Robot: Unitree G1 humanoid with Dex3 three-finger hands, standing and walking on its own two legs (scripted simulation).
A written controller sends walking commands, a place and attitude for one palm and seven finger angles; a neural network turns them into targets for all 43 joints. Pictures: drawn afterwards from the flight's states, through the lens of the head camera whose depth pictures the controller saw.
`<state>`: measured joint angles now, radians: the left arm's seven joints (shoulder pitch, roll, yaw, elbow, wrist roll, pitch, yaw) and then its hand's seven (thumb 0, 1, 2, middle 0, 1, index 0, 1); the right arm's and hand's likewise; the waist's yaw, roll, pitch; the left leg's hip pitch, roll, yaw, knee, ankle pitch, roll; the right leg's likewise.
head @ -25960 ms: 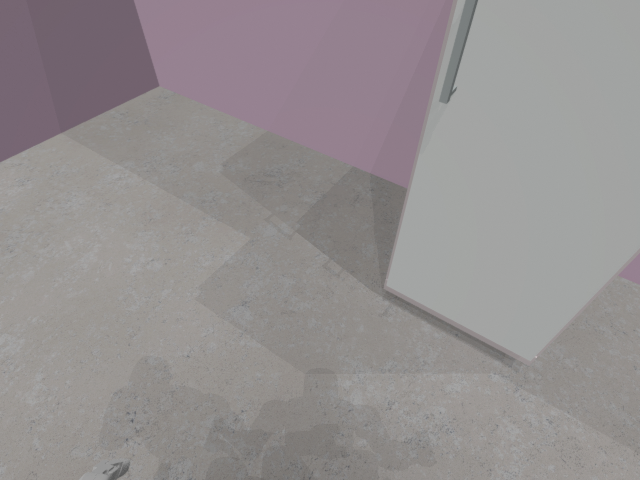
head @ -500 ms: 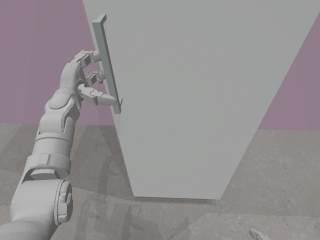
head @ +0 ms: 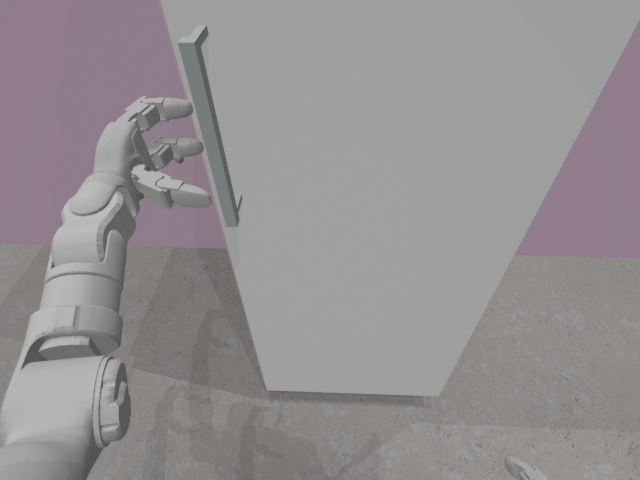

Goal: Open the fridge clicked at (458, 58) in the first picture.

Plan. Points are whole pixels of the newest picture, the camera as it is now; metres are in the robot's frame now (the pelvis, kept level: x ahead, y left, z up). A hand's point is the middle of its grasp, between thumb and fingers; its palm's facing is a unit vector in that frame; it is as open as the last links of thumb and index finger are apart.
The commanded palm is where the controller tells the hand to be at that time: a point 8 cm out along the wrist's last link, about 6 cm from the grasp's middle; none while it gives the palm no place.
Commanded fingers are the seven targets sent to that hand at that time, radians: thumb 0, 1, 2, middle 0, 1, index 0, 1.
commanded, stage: move the hooked fingers beside the handle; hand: left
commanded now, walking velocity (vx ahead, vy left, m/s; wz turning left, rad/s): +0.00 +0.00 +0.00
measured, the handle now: (218, 140) +0.48 +0.15 +0.21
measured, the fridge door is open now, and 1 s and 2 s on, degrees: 0 0 0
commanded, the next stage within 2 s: none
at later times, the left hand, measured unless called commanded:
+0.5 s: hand (166, 161) +0.41 +0.19 +0.22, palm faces +0.01 -1.00 -0.01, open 14.0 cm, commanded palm +0.39 +0.25 +0.21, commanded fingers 0.00 -0.50 0.30 -0.30 -1.20 -0.30 -1.20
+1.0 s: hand (158, 163) +0.42 +0.21 +0.21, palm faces +0.03 -1.00 -0.01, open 14.0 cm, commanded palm +0.40 +0.26 +0.21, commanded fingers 0.00 -0.50 0.30 -0.30 -1.20 -0.30 -1.20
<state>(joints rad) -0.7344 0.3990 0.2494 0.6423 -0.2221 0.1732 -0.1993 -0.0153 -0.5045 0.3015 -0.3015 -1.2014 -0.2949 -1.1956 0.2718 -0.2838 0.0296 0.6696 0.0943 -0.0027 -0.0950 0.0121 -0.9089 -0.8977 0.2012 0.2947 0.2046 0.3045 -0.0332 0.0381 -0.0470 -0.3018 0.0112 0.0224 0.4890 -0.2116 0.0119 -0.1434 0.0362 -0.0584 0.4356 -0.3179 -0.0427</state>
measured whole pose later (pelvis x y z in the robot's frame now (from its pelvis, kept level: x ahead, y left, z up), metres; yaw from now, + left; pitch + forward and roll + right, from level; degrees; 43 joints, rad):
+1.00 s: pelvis +0.00 +0.00 +0.00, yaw -1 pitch +1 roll -1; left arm -0.70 0.45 0.30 0.64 -0.21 0.19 -0.22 -0.01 -0.50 0.30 -0.30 -1.20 -0.30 -1.20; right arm 0.29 -0.28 0.03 0.65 0.10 0.00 -0.09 0.01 -0.91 -0.90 0.20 0.29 0.20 0.30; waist -0.04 0.04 -0.06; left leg -0.30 0.01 0.03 0.49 -0.21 0.02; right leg -0.15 0.04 -0.04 0.44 -0.31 -0.04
